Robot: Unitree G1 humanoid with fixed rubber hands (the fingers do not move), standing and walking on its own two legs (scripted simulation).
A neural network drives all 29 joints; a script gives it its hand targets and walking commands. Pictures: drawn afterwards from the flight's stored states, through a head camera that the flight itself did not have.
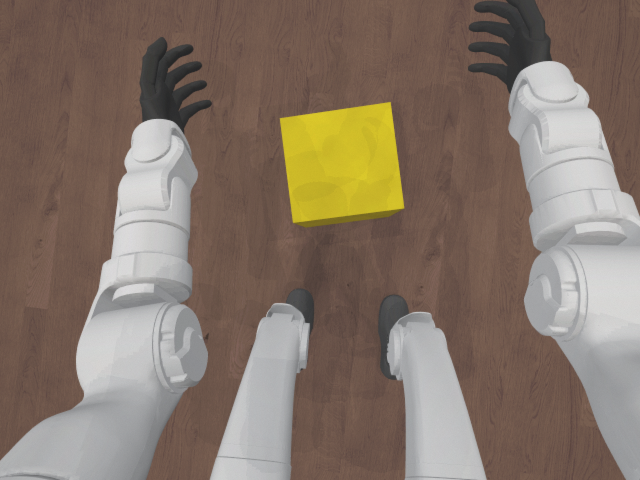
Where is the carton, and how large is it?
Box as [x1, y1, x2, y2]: [280, 102, 403, 226]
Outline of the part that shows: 390,102 280,118 293,222 303,226 321,225 388,216 403,208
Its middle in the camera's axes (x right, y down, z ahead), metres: +0.04 -0.14 +0.84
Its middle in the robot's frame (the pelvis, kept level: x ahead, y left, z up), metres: +0.50 +0.03 -0.52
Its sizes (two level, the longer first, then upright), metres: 0.210 0.200 0.250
